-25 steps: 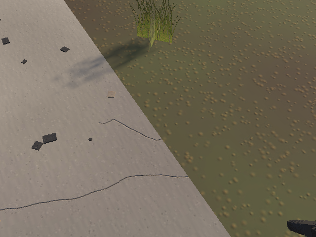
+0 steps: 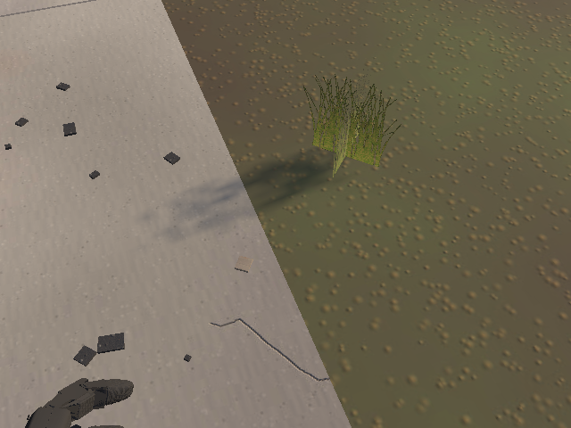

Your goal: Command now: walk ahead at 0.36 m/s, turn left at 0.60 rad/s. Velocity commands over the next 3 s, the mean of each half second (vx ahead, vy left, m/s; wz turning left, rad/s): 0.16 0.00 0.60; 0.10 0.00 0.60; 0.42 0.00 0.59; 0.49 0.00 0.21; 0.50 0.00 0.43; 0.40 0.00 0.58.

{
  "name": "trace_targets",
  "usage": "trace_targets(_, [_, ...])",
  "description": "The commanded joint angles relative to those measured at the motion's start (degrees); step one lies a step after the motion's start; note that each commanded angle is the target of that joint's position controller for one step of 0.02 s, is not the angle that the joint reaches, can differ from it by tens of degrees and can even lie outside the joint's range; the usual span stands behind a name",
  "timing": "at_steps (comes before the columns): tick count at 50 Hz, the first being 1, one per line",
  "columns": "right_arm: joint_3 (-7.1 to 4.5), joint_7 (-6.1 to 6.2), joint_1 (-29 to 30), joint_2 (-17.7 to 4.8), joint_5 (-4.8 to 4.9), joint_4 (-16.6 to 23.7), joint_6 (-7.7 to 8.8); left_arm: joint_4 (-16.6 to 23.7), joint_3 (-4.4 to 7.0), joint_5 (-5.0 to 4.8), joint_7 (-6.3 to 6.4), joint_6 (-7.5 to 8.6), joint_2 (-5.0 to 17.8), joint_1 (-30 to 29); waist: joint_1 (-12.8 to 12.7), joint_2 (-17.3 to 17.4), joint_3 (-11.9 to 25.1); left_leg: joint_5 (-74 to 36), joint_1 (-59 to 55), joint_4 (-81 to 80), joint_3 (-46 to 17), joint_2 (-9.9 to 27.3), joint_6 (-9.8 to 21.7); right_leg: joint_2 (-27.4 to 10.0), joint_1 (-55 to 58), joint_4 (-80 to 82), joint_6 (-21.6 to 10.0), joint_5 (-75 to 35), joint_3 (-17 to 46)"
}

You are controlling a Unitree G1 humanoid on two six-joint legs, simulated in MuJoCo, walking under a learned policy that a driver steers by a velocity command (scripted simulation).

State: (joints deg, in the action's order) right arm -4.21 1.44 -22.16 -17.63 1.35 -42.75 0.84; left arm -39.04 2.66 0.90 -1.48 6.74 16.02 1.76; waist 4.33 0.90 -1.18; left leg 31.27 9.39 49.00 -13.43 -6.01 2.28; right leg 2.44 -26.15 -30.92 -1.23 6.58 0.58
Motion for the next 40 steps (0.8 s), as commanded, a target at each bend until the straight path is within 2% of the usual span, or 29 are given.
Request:
trace_targets(1, [-1.66,0.3,-1.1,-9.8,0.27,5.3,0.69,1.9,2.82,-0.49,0.73,-0.76,7.5,12.6,-7.8,-8.8,12.4,0.7,32.2,28.1,1.4,4.0,-3.8,-25.6,39.4,8.7,-12.8,-11.5,31.3])
trace_targets(2, [-2.02,0.54,2.4,-10.1,-0.24,6.0,0.07,2.3,2.25,-0.04,0.89,-1.39,6.4,9.6,-7.0,-4.3,8.3,-2.2,30.4,27.3,3.9,5.8,-4.8,-23.0,32.1,8.6,-11.3,-21.2,22.2])
trace_targets(3, [-2.34,0.61,4.3,-9.7,-0.8,6.8,-0.36,1.8,1.99,-0.04,0.94,-1.8,5.7,7.8,-5.8,-3.7,5.3,-3.7,29.0,24.9,4.9,7.2,-5.3,-20.6,26.3,8.8,-10.7,-28.7,16.5])
trace_targets(4, [-2.4,0.46,3.5,-8.3,-0.42,6.9,-1.01,1.4,1.77,0.17,1.04,-1.92,5.4,6.9,-4.2,-5.2,4.2,-4.8,26.1,22.3,5.8,8.6,-5.2,-18.6,22.0,10.1,-9.7,-30.0,11.9])
trace_targets(5, [-1.99,0.4,2.8,-6.1,-0.01,7.0,-1.64,0.7,1.85,0.15,1.03,-1.91,5.5,6.2,-3.5,-7.2,3.4,-5.7,24.2,19.3,7.5,8.8,-5.3,-17.1,19.0,11.9,-9.6,-29.9,8.7])
trace_targets(6, [-1.52,0.38,3.1,-4.3,0.11,7.4,-2.08,0.1,2.08,0.06,1.12,-1.93,6.1,5.8,-3.4,-8.4,3.0,-6.4,23.9,16.5,8.8,8.8,-5.7,-16.9,17.8,13.3,-10.4,-31.0,6.7])
trace_targets(8, [-1.06,0.24,5.3,-3.1,-0.22,8.8,-2.53,-0.9,2.89,-0.1,1.6,-2.32,8.3,5.5,-3.5,-8.3,3.9,-10.1,24.3,11.2,9.7,9.6,-6.2,-18.5,18.6,15.0,-12.0,-33.2,4.4])
trace_targets(10, [-0.91,-0.4,6.5,-3.1,-0.37,9.4,-2.55,-1.2,3.23,-0.67,2.13,-3.1,9.2,4.3,-3.8,-7.3,5.8,-17.0,22.3,5.4,10.4,10.2,-5.8,-18.7,19.7,15.8,-11.9,-31.7,1.1])
trace_targets(13, [-0.96,-1.61,10.1,-3.3,-0.48,10.4,-2.49,-1.8,3.31,-1.23,2.41,-4.08,9.8,3.3,-4.7,-6.9,5.4,-23.5,17.8,-2.9,12.4,10.0,-4.5,-17.7,19.0,16.1,-10.3,-26.5,-4.1])
trace_targets(16, [-1.48,-2.7,13.7,-4.4,-0.52,12.3,-2.92,-2.8,3.78,-2.14,2.02,-4.76,11.4,4.5,-5.7,-6.8,3.9,-22.3,16.3,-8.9,13.8,9.5,-2.9,-18.7,20.9,14.0,-9.2,-22.0,-5.4])
trace_targets(18, [-2.05,-3.19,14.3,-5.3,-0.54,13.3,-3.29,-3.2,4.14,-2.96,1.82,-5.18,12.4,4.7,-5.3,-6.9,3.3,-19.6,15.2,-12.9,14.8,8.7,-1.4,-19.8,22.6,10.6,-8.1,-21.3,-5.3])
trace_targets(19, [-2.38,-3.3,13.3,-5.6,-0.59,13.3,-3.36,-3.2,4.18,-3.38,1.82,-5.37,12.4,4.3,-4.3,-6.6,3.5,-20.9,12.7,-16.9,15.7,7.8,-0.3,-19.3,22.7,7.3,-6.9,-21.8,-6.2])
trace_targets(20, [-3.1,-3.02,10.4,-6.8,-0.82,12.5,-3.24,-3.5,4.0,-3.58,1.82,-5.48,11.6,4.7,-2.7,-5.1,4.8,-25.2,6.6,-22.1,16.3,6.0,1.4,-17.1,21.0,0.8,-4.8,-22.7,-8.3])
trace_targets(21, [-4.68,-1.96,5.5,-11.3,-1.0,11.7,-3.09,-4.1,3.58,-2.51,1.59,-5.29,10.0,7.9,-1.3,1.8,8.1,-44.0,-4.9,-25.5,9.9,8.9,4.7,-12.9,14.1,-10.7,-0.7,-15.9,-10.8])
trace_targets(22, [-5.74,-0.61,4.4,-18.0,-1.51,12.7,-3.11,-1.6,1.93,1.07,1.13,-5.05,5.9,9.6,-3.9,18.2,11.1,-70.0,-18.6,-22.5,-11.6,24.1,14.7,-4.3,-5.8,-30.2,4.7,26.9,-12.4])
trace_targets(23, [-4.53,-1.08,4.6,-14.8,-2.2,13.9,-2.11,-1.4,1.82,0.66,0.91,-4.98,7.1,8.0,-1.2,12.8,19.2,-61.5,-18.2,-24.8,-19.7,29.0,21.9,-1.9,-9.6,-40.0,5.2,34.6,0.3])
trace_targets(24, [-3.8,-1.6,6.5,-12.3,-1.77,13.7,-1.22,-1.0,2.46,-1.14,0.92,-5.35,9.4,4.2,-0.6,6.6,15.7,-57.7,-15.3,-25.9,-14.1,25.7,19.5,-3.6,-11.2,-42.0,4.6,30.9,2.9])
trace_targets(25, [-3.41,-1.54,9.0,-10.8,-0.94,13.1,-0.72,-0.9,2.42,-1.45,1.35,-5.65,9.0,3.7,-2.2,4.4,12.0,-51.7,-11.7,-26.1,-9.7,22.3,15.8,-4.8,-11.8,-39.4,4.0,26.5,3.2])
trace_targets(26, [-3.07,-1.36,11.1,-9.7,-0.41,13.2,-0.81,-1.4,2.53,-0.75,1.98,-5.97,9.0,3.4,-3.0,2.4,10.0,-46.8,-8.3,-26.9,-8.0,20.3,13.4,-5.6,-11.3,-35.9,4.2,23.3,3.5])
trace_targets(27, [-2.87,-0.99,13.3,-9.6,-0.4,13.4,-1.13,-1.2,2.72,-0.49,2.31,-6.36,9.5,3.4,-4.4,3.5,8.7,-44.7,-4.0,-27.9,-6.6,18.8,12.6,-5.6,-8.3,-33.0,4.5,20.9,3.4])
trace_targets(28, [-2.84,-0.74,14.5,-9.8,-1.01,13.8,-1.44,-1.3,2.63,-0.53,2.29,-6.63,9.1,4.1,-5.2,4.9,8.4,-44.5,-0.9,-28.5,-5.8,17.5,12.4,-4.4,-5.5,-31.5,4.9,19.1,2.6])
trace_targets(30, [-3.02,-0.29,14.8,-10.0,-1.49,13.7,-1.69,-1.7,2.28,-0.75,2.36,-6.87,7.8,5.4,-5.6,5.6,9.1,-43.6,0.7,-28.7,-5.3,16.3,12.4,-3.1,-2.7,-25.8,5.8,17.8,2.4])
trace_targets(33, [-3.36,0.25,14.5,-10.6,-1.12,13.1,-2.1,-1.3,1.76,-0.69,2.32,-7.07,6.5,4.4,-4.7,6.0,9.4,-37.0,2.9,-28.5,-6.5,15.2,11.9,-2.1,0.7,-18.2,6.2,15.4,3.0])
trace_targets(37, [-3.33,-0.04,14.8,-10.5,-1.09,12.9,-2.72,-0.4,2.01,-1.03,1.66,-6.83,6.9,3.7,-3.8,8.0,8.4,-27.7,4.7,-28.4,-11.5,14.5,10.7,-0.8,4.2,-11.0,5.2,14.2,3.5])
trace_targets(39, [-3.21,-0.16,15.4,-10.3,-0.74,12.8,-3.03,-0.3,2.23,-1.08,1.22,-6.38,6.9,4.9,-4.4,8.5,7.9,-26.4,4.8,-27.2,-13.7,13.8,9.6,-0.4,6.8,-4.9,4.0,12.9,3.3])
trace_targets(40, [-3.07,0.0,15.9,-10.0,-0.3,12.8,-3.29,-0.9,2.4,-1.08,0.98,-6.12,6.7,7.4,-5.8,8.2,8.7,-20.1,6.6,-26.6,-13.6,12.4,8.3,-0.3,11.2,0.9,2.9,9.3,2.4])
